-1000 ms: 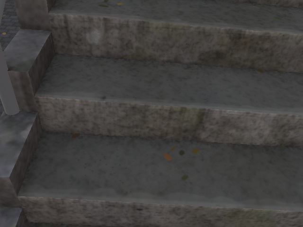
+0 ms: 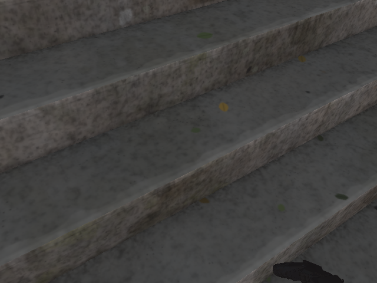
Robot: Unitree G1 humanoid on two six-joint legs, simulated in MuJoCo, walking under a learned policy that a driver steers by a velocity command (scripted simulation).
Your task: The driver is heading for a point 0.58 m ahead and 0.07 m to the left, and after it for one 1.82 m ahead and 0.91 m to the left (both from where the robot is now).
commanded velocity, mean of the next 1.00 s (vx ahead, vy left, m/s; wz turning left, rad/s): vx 0.47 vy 0.00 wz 0.16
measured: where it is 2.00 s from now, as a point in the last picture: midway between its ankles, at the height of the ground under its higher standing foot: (232, 256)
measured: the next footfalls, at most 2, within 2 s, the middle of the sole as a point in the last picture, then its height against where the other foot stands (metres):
right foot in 0.50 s outside the picture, level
left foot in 0.84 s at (196, 254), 0.17 m higher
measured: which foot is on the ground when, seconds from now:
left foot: down 0.00-0.50, up 0.52-0.82, down 0.84-1.00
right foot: up 0.00-0.48, down 0.50-0.86, up 0.88-1.00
